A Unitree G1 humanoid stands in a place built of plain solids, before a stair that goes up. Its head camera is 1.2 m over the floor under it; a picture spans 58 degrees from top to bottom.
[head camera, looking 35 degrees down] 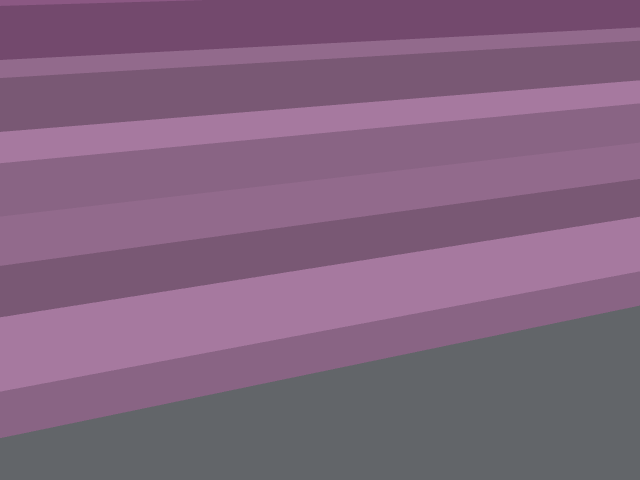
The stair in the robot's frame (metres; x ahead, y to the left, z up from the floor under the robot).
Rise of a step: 0.20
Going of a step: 0.31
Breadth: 7.10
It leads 14 degrees to the left of straight ahead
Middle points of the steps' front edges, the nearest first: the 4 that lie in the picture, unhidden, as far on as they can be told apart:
0.95 -0.06 0.20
1.26 0.02 0.39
1.56 0.09 0.59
1.86 0.17 0.78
